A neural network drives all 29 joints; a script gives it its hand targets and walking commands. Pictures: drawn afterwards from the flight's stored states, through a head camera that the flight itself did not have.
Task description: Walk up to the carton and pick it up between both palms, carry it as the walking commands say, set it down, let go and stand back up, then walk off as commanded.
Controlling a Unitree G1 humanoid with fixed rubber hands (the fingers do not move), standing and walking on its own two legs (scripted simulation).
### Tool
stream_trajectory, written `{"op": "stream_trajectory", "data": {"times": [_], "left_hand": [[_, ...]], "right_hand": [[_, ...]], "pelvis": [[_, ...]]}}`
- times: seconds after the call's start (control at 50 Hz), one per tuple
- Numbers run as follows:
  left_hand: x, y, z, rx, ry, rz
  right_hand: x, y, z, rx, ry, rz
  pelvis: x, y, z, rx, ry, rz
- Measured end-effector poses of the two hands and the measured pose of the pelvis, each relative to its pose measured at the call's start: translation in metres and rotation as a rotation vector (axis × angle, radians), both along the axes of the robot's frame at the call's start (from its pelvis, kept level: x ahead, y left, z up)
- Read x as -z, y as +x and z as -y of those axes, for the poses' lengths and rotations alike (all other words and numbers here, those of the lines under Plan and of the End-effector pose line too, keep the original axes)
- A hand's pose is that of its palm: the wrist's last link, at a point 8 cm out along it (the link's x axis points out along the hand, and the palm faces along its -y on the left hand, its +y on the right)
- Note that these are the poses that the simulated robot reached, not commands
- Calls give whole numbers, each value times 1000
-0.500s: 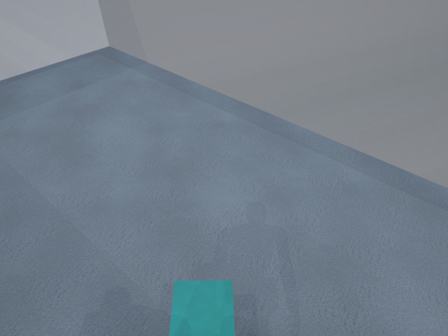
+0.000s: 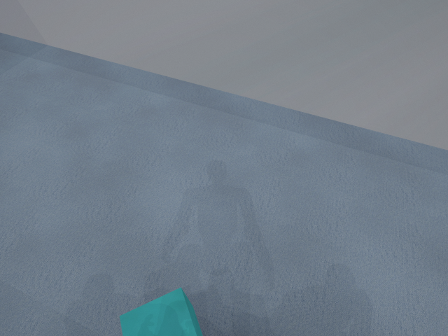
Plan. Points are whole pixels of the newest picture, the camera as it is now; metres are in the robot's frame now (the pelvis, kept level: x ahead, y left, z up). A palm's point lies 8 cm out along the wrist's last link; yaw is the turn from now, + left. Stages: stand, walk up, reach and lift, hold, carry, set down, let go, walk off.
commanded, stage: stand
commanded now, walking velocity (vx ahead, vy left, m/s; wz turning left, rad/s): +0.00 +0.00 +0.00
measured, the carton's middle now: out of the picture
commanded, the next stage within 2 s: none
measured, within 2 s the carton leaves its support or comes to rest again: rests again in 0.26 s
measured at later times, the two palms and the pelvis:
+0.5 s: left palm out of the picture +0.03 +0.24 -0.14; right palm out of the picture +0.04 -0.18 -0.13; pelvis +0.06 +0.03 +0.01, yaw -2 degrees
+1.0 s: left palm out of the picture +0.02 +0.23 -0.14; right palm out of the picture +0.01 -0.16 -0.14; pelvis +0.06 +0.04 +0.01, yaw -2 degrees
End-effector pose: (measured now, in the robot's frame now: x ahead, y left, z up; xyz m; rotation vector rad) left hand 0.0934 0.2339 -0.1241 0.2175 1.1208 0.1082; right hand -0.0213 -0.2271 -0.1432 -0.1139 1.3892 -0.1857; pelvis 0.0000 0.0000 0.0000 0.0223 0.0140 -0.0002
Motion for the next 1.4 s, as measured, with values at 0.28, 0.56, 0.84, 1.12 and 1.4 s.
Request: {"op": "stream_trajectory", "data": {"times": [0.28, 0.56, 0.84, 1.12, 1.4], "left_hand": [[13, -82, -6, -123, -47, -261], [11, -57, -4, -98, -70, -279], [11, -62, -3, -111, -71, -320], [11, -76, 3, -121, -84, -353], [11, -84, 7, -125, -90, -363]], "right_hand": [[-9, 101, -27, -57, -11, 127], [-8, 46, -57, 16, 37, -32], [-7, 31, -69, 24, 54, -89], [-7, 28, -70, 22, 57, -97], [-7, 18, -72, 28, 65, -115]], "pelvis": [[-6, 41, -18, 22, -32, 31], [-13, 59, -32, 34, -20, 44], [-13, 63, -35, 30, -22, 49], [-13, 61, -35, 26, -23, 48], [-13, 58, -34, 25, -23, 44]]}}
